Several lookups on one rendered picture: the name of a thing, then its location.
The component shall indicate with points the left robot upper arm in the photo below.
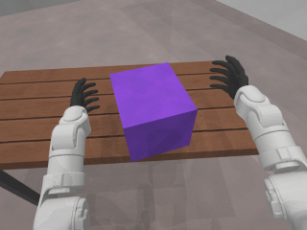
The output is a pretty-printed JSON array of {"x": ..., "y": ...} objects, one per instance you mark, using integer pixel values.
[{"x": 64, "y": 213}]

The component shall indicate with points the table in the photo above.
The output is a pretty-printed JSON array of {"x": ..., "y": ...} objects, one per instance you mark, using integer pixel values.
[{"x": 33, "y": 101}]

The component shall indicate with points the carton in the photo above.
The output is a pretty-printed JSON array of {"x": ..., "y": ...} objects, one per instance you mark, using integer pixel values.
[{"x": 156, "y": 112}]

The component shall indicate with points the right robot forearm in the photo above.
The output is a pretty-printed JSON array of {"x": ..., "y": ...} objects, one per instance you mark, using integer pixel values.
[{"x": 273, "y": 140}]

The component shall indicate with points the left robot forearm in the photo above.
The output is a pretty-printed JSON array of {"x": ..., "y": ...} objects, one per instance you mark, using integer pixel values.
[{"x": 66, "y": 155}]

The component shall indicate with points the right robot upper arm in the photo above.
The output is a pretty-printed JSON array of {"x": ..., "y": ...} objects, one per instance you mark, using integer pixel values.
[{"x": 286, "y": 196}]

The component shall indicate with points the right robot hand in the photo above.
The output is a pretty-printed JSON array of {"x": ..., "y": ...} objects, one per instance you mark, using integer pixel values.
[{"x": 236, "y": 76}]

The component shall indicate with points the left robot hand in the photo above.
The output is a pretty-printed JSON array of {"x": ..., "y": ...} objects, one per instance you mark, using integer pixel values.
[{"x": 78, "y": 97}]

